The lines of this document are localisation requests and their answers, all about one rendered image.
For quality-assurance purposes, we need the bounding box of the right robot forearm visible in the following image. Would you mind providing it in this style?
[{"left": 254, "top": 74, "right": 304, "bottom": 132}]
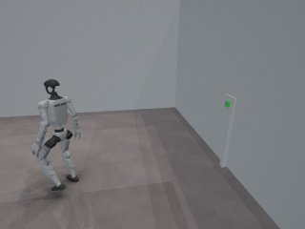
[{"left": 71, "top": 115, "right": 79, "bottom": 130}]

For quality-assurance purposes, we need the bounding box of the right robot hand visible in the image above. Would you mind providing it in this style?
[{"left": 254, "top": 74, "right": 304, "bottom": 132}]
[{"left": 72, "top": 129, "right": 81, "bottom": 141}]

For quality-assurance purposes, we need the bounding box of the robot left upper arm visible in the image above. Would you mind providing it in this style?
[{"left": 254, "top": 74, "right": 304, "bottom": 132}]
[{"left": 37, "top": 100, "right": 51, "bottom": 128}]

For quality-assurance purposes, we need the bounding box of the button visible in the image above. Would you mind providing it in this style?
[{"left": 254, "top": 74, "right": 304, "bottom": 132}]
[{"left": 225, "top": 100, "right": 231, "bottom": 108}]

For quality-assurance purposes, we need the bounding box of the robot head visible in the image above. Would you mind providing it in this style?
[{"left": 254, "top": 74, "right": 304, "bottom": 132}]
[{"left": 44, "top": 79, "right": 63, "bottom": 100}]

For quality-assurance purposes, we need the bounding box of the robot right shin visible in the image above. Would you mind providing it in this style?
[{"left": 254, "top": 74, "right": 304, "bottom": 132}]
[{"left": 64, "top": 151, "right": 76, "bottom": 178}]

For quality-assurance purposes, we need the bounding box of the left robot hand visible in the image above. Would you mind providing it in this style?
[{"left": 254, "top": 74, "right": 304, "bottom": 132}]
[{"left": 31, "top": 143, "right": 43, "bottom": 158}]

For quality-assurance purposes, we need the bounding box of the panel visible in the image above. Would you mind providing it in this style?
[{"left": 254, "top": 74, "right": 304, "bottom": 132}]
[{"left": 219, "top": 94, "right": 237, "bottom": 168}]

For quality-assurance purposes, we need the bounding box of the robot right upper arm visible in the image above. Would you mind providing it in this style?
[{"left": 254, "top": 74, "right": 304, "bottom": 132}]
[{"left": 62, "top": 96, "right": 77, "bottom": 118}]

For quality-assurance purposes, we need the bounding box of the left robot forearm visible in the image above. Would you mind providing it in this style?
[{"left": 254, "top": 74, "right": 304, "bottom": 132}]
[{"left": 35, "top": 121, "right": 48, "bottom": 145}]

